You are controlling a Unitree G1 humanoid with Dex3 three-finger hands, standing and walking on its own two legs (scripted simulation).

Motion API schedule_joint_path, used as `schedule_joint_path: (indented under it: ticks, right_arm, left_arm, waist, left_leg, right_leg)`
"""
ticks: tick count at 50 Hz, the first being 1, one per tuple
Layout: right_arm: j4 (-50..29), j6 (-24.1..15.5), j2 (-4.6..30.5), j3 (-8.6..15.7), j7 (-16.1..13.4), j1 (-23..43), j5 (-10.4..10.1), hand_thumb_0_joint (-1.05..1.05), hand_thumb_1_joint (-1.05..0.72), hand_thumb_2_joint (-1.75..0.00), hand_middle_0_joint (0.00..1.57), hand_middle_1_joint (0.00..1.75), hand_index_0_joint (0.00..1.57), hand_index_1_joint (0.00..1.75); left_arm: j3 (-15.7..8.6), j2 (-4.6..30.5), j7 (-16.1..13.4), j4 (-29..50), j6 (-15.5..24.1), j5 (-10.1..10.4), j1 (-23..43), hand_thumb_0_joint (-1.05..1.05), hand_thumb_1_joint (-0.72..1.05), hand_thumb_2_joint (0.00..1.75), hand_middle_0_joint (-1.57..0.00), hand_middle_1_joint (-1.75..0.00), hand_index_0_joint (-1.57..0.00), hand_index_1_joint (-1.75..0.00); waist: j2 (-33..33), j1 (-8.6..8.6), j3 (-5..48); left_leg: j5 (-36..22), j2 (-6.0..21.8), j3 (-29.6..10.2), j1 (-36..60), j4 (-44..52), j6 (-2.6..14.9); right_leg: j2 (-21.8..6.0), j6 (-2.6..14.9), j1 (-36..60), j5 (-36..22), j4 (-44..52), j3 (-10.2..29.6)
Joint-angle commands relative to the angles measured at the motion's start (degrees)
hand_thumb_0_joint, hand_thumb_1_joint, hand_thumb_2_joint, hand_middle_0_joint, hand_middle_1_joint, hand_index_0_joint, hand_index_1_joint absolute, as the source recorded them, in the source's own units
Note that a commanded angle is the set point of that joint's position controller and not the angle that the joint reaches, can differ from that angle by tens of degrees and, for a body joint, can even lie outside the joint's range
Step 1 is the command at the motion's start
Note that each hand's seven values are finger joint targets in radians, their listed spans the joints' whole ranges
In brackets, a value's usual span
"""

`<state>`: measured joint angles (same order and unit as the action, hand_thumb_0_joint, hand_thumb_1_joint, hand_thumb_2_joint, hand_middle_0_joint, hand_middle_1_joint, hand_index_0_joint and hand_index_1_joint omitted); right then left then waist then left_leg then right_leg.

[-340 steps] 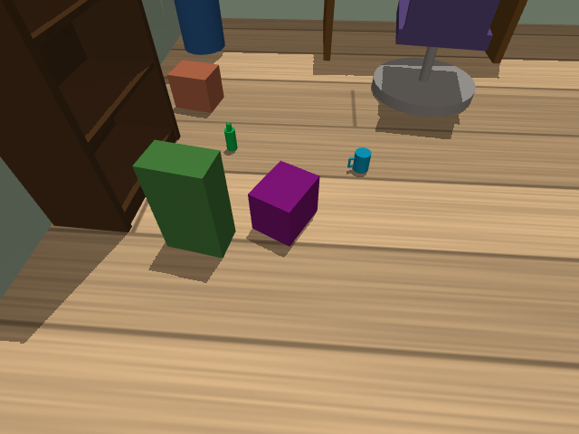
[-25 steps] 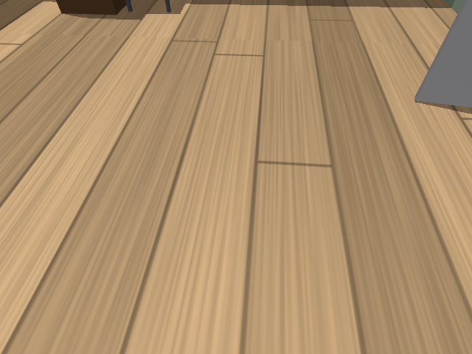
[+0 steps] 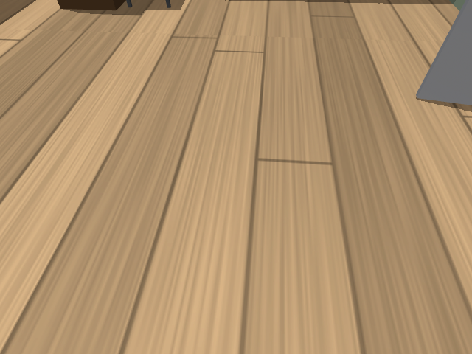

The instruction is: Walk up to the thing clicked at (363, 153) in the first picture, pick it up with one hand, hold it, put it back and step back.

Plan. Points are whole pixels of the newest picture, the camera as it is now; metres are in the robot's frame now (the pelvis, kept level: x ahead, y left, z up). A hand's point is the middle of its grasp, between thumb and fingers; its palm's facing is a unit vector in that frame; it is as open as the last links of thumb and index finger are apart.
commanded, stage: stand
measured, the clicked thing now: out of the picture +0.44 +1.42 -0.73
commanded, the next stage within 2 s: walk up in 0.04 s
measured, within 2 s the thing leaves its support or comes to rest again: neither
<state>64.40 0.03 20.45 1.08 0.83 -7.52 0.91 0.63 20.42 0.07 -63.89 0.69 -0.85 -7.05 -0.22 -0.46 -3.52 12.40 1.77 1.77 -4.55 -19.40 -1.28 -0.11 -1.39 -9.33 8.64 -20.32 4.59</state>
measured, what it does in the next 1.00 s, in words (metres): walks ahead: right foot, then left foot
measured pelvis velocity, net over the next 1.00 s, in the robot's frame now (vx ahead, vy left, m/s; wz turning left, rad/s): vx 0.32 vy -0.03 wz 0.23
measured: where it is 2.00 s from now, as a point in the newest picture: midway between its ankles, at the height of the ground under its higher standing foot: (248, 254)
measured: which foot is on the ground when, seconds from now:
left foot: down 0.00-0.30, up 0.32-0.74, down 0.76-1.00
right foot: down 0.00-0.10, up 0.12-0.26, down 0.28-0.78, up 0.80-1.00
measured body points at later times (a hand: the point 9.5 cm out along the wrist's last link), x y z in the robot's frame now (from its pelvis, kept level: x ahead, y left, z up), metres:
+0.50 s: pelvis +0.11 -0.06 -0.01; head +0.12 -0.08 +0.44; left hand +0.16 +0.27 -0.11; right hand +0.15 -0.38 -0.14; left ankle +0.13 +0.08 -0.69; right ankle +0.11 -0.15 -0.75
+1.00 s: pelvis +0.32 -0.03 -0.01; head +0.35 +0.02 +0.44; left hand +0.42 +0.30 -0.12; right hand +0.41 -0.33 -0.10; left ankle +0.34 +0.10 -0.75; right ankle +0.41 -0.16 -0.69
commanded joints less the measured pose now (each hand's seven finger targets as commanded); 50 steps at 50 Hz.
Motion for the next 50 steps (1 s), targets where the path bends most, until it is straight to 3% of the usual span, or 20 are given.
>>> schedule_joint_path:
  ticks: [1,2,4,7,10,14,15,16,17,18,21,23,35,37,38,39,40,41,45,50]
  right_arm:
    - [-3.4,-1.3,12.4,2.3,-0.9,2.0,-0.4,0.0,-0.9,-0.9,0.2,0.3,0.2,0.3]
    - [-6.5,-2.1,16.4,4.8,0.2,-1.7,0.7,0.0,-0.9,-0.9,0.2,0.3,0.2,0.3]
    - [-5.3,-2.1,18.5,6.3,0.6,-5.5,1.3,0.0,-0.9,-0.9,0.2,0.3,0.2,0.3]
    - [-7.8,-3.1,19.6,7.6,0.5,-3.9,1.4,0.0,-0.9,-0.9,0.2,0.3,0.2,0.3]
    - [-10.5,-3.3,16.5,7.0,1.1,-3.3,1.8,0.0,-0.9,-0.9,0.2,0.3,0.2,0.3]
    - [-14.1,-2.1,13.6,6.0,1.7,1.6,1.1,0.0,-0.9,-0.9,0.2,0.3,0.2,0.3]
    - [-15.2,-2.1,9.6,4.6,1.7,-0.5,0.6,0.0,-0.9,-0.9,0.2,0.3,0.2,0.3]
    - [-16.1,-1.5,8.6,4.1,1.7,-2.3,0.0,0.0,-0.9,-0.9,0.2,0.3,0.2,0.3]
    - [-15.2,-0.8,14.1,5.5,1.4,-3.8,0.0,0.0,-0.9,-0.9,0.2,0.3,0.2,0.3]
    - [-15.0,-1.0,15.4,6.0,1.5,-4.0,0.1,0.0,-0.9,-0.9,0.2,0.3,0.2,0.3]
    - [-11.3,-1.4,14.3,5.4,1.8,-11.2,-1.1,0.0,-0.9,-0.9,0.2,0.3,0.2,0.3]
    - [-11.4,-1.2,13.8,5.4,2.2,-12.7,-0.7,0.0,-0.9,-0.9,0.2,0.3,0.2,0.3]
    - [-19.0,-2.7,12.4,5.8,3.9,-3.1,0.9,0.0,-0.9,-0.9,0.2,0.3,0.2,0.3]
    - [-16.6,-1.0,13.5,6.9,4.0,-18.4,0.1,0.0,-0.9,-0.9,0.2,0.3,0.2,0.3]
    - [-14.5,-0.4,15.8,8.7,3.0,-29.1,0.3,0.0,-0.9,-0.9,0.2,0.3,0.2,0.3]
    - [-16.1,-0.5,18.7,9.8,1.8,-30.1,0.7,0.0,-0.9,-0.9,0.2,0.3,0.2,0.3]
    - [-19.0,-0.8,23.3,10.4,1.4,-23.7,1.0,0.0,-0.9,-0.9,0.2,0.3,0.2,0.3]
    - [-20.9,-0.9,23.8,10.1,1.2,-19.2,-0.5,0.0,-0.9,-0.9,0.2,0.3,0.2,0.3]
    - [-23.4,-2.2,17.1,6.6,0.1,-13.8,-1.0,0.0,-0.9,-0.9,0.2,0.3,0.2,0.3]
    - [-24.7,-3.2,17.4,6.7,-0.1,-15.4,-0.2,0.0,-0.9,-0.9,0.2,0.3,0.2,0.3]
  left_arm:
    - [-2.5,12.5,-0.6,3.7,1.1,0.3,2.4,0.0,0.9,0.9,-0.2,-0.3,-0.2,-0.3]
    - [-5.4,15.8,0.8,6.3,1.4,-0.4,-0.6,0.0,0.9,0.9,-0.2,-0.3,-0.2,-0.3]
    - [-6.0,14.8,1.9,7.2,1.0,-1.1,3.5,0.0,0.9,0.9,-0.2,-0.3,-0.2,-0.3]
    - [-6.0,13.7,2.5,10.2,1.5,-1.0,5.4,0.0,0.9,0.9,-0.2,-0.3,-0.2,-0.3]
    - [-6.3,12.9,3.8,10.5,2.5,-0.5,2.2,0.0,0.9,0.9,-0.2,-0.3,-0.2,-0.3]
    - [-8.6,14.7,2.6,5.4,3.1,-0.8,-14.8,0.0,0.9,0.9,-0.2,-0.3,-0.2,-0.3]
    - [-10.1,18.3,1.7,4.1,3.3,-1.3,-20.8,0.0,0.9,0.9,-0.2,-0.3,-0.2,-0.3]
    - [-11.0,23.0,1.1,6.9,3.9,-1.7,-19.4,0.0,0.9,0.9,-0.2,-0.3,-0.2,-0.3]
    - [-10.8,24.1,1.3,9.6,3.6,-1.3,-12.4,0.0,0.9,0.9,-0.2,-0.3,-0.2,-0.3]
    - [-10.5,23.6,1.4,11.7,3.7,-1.2,-9.1,0.0,0.9,0.9,-0.2,-0.3,-0.2,-0.3]
    - [-8.6,17.0,1.0,13.3,4.6,0.4,-4.5,0.0,0.9,0.9,-0.2,-0.3,-0.2,-0.3]
    - [-8.3,16.1,0.9,14.0,5.1,0.4,-5.5,0.0,0.9,0.9,-0.2,-0.3,-0.2,-0.3]
    - [-8.7,17.6,0.9,17.2,4.8,0.2,-10.7,0.0,0.9,0.9,-0.2,-0.3,-0.2,-0.3]
    - [-9.6,18.2,1.6,21.7,3.7,-1.3,1.8,0.0,0.9,0.9,-0.2,-0.3,-0.2,-0.3]
    - [-8.6,14.9,1.4,23.3,2.9,-1.8,2.1,0.0,0.9,0.9,-0.2,-0.3,-0.2,-0.3]
    - [-7.6,10.2,1.6,23.6,2.1,-1.7,-1.9,0.0,0.9,0.9,-0.2,-0.3,-0.2,-0.3]
    - [-6.7,9.4,2.0,24.4,1.5,-0.6,-5.9,0.0,0.9,0.9,-0.2,-0.3,-0.2,-0.3]
    - [-7.0,13.6,2.1,24.9,1.8,-1.4,-5.1,0.0,0.9,0.9,-0.2,-0.3,-0.2,-0.3]
    - [-7.5,15.1,3.2,22.3,1.7,-0.4,-3.7,0.0,0.9,0.9,-0.2,-0.3,-0.2,-0.3]
    - [-8.1,13.8,4.2,25.4,0.2,-1.5,0.6,0.0,0.9,0.9,-0.2,-0.3,-0.2,-0.3]
  waist:
    - [0.2,-0.17,5.6]
    - [-0.7,-0.24,9.7]
    - [-6.6,-2.96,0.8]
    - [-5.9,-2.43,-7.8]
    - [-7.3,-1.6,-2.5]
    - [-2.4,6.57,3.4]
    - [12.6,9.17,5.0]
    - [16.0,8.25,3.7]
    - [8.2,5.79,-0.1]
    - [7.4,4.34,-5.3]
    - [7.4,-0.31,-4.9]
    - [6.9,-0.42,-3.2]
    - [5.9,2.82,-2.5]
    - [8.8,-4.91,6.9]
    - [1.7,-10.1,11.1]
    - [-11.6,-8.91,7.5]
    - [-16.9,-4.25,7.4]
    - [-13.9,-3.14,6.7]
    - [-3.9,1.12,2.6]
    - [-4.9,0.86,0.2]
  left_leg:
    - [-5.9,5.9,-4.6,1.2,3.6,2.21]
    - [21.4,4.6,-5.0,4.1,0.9,6.32]
    - [37.8,11.5,-14.6,4.8,8.9,10.08]
    - [23.1,22.0,-21.9,4.5,14.4,15.45]
    - [15.1,13.7,-10.5,6.3,8.4,12.55]
    - [12.5,6.5,0.3,-15.1,-12.6,7.44]
    - [19.5,0.5,4.6,-24.2,-29.7,5.23]
    - [22.8,-6.2,-3.5,-31.6,-41.3,3.33]
    - [19.7,-2.8,-9.0,-28.7,-43.8,3.57]
    - [16.8,0.0,-9.6,-29.4,-44.4,3.94]
    - [6.0,1.3,-12.1,-25.2,-41.3,3.64]
    - [3.3,1.3,-10.4,-23.6,-38.8,2.37]
    - [-1.9,2.5,0.8,-19.7,-14.7,2.77]
    - [-4.2,0.3,2.7,-4.8,-13.0,5.6]
    - [2.5,-3.0,-1.0,9.0,-11.9,6.85]
    - [14.9,3.2,-18.3,14.3,-3.9,8.96]
    - [22.5,14.5,-47.8,15.9,5.3,15.32]
    - [25.1,17.7,-59.0,10.5,10.8,20.48]
    - [9.1,8.7,-31.1,0.9,6.1,12.79]
    - [9.0,5.7,-26.9,-11.0,7.2,13.3]
  right_leg:
    - [-6.0,2.71,0.7,-8.7,2.2,3.9]
    - [-1.6,4.2,-1.1,19.6,-1.8,2.3]
    - [1.0,3.03,-18.3,24.4,-12.9,-2.0]
    - [-3.6,2.37,-27.5,16.7,-22.9,-0.7]
    - [-2.7,2.23,-19.5,15.0,-15.8,-3.8]
    - [0.6,2.37,14.9,2.4,-6.1,-7.2]
    - [-5.5,3.62,20.8,13.9,0.3,4.0]
    - [-19.1,7.82,15.5,35.6,13.3,31.2]
    - [-22.3,11.21,7.1,45.2,15.9,34.9]
    - [-22.3,13.44,1.9,42.1,15.6,33.3]
    - [-12.4,6.49,1.1,19.9,13.0,11.7]
    - [-12.2,8.99,1.0,11.4,12.1,7.1]
    - [-13.6,11.35,6.1,-13.3,1.1,-3.7]
    - [-11.2,7.94,3.8,-13.1,-15.7,-15.5]
    - [-6.2,6.29,-6.0,-5.7,-33.9,-15.5]
    - [1.4,3.28,-20.6,20.7,-46.3,-14.6]
    - [6.5,1.51,-32.6,26.6,-50.9,-8.9]
    - [2.4,2.74,-31.0,26.3,-52.1,0.4]
    - [-3.7,3.28,-24.6,15.2,-41.6,2.3]
    - [-1.1,1.4,-17.5,8.6,-31.6,-0.6]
